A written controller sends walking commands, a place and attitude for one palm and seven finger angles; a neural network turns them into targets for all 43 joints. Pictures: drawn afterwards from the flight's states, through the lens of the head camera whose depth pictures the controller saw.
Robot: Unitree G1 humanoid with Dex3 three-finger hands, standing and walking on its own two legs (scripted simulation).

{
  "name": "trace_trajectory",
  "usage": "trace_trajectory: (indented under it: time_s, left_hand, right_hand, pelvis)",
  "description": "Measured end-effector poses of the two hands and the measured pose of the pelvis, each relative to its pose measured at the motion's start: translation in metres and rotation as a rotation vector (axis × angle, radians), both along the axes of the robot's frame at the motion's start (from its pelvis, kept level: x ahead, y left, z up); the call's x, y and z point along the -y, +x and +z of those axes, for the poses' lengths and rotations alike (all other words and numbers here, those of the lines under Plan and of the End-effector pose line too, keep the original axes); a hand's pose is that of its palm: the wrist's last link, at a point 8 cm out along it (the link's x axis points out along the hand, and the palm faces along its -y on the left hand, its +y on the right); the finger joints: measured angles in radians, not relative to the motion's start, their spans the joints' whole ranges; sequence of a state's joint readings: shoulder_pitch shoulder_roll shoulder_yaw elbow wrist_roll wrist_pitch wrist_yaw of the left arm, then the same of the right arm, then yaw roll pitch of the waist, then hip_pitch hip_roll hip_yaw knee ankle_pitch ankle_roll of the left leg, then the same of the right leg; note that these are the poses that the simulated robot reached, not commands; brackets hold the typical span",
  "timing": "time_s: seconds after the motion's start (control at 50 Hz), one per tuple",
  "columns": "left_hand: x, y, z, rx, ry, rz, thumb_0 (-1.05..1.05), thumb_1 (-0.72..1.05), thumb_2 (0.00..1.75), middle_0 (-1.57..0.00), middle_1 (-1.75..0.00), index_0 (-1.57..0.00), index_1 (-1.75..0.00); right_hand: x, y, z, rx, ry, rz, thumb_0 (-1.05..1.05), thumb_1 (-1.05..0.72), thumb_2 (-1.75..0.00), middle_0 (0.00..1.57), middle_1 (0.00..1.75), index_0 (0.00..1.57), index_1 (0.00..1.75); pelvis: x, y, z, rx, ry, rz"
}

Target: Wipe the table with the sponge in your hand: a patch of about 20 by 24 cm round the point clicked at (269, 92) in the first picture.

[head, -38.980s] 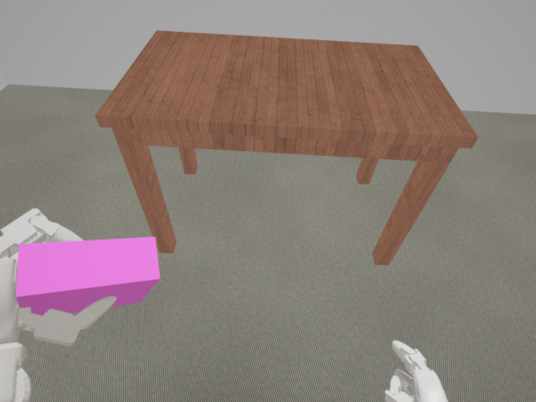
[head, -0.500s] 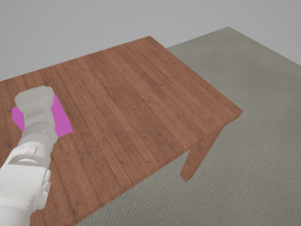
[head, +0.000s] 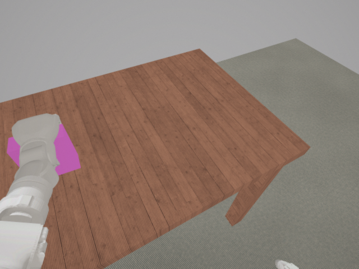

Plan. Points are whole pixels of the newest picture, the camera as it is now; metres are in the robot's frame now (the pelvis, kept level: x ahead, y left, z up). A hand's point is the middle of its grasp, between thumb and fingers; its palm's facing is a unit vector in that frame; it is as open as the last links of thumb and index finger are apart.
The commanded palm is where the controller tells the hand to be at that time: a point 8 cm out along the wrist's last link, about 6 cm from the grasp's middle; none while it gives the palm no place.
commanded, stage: wipe back along the first lane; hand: left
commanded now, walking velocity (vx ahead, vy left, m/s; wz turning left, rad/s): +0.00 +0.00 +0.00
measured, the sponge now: (51, 159) +0.36 +0.36 +0.00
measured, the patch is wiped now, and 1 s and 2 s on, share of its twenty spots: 1.00 1.00 1.00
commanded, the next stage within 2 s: none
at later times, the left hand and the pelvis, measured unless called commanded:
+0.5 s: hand (48, 159) +0.33 +0.33 +0.04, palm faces -0.05 -0.04 -1.00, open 9.3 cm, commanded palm +0.29 +0.30 +0.07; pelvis +0.00 +0.00 +0.00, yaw +0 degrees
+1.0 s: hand (52, 179) +0.29 +0.30 +0.04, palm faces -0.02 -0.04 -1.00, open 9.3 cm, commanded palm +0.24 +0.27 +0.07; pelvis -0.01 -0.01 +0.00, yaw +0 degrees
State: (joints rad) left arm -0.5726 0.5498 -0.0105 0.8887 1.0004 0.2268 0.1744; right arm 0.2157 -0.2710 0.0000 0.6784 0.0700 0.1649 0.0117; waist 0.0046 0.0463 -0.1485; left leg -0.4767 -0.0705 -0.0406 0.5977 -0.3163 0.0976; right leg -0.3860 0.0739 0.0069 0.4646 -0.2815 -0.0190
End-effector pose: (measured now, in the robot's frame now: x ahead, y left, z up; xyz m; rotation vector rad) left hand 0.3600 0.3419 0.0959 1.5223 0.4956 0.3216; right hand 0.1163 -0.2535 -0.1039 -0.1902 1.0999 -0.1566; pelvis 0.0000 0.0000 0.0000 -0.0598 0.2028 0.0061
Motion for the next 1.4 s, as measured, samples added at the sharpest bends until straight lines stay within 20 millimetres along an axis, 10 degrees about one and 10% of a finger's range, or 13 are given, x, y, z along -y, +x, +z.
trace_trajectory:
  time_s: [1.4]
  left_hand:
    - [0.076, -0.131, -0.001, 0.114, -0.016, 0.009, 0.05, -0.42, 1.10, -0.73, -1.49, -0.76, -1.48]
  right_hand:
    - [-0.021, 0.084, 0.034, 0.315, 0.123, 0.125, 0.01, -0.91, -0.90, 0.20, 0.30, 0.20, 0.30]
  pelvis:
    - [0.018, -0.008, 0.006, 0.144, 0.027, -0.009]
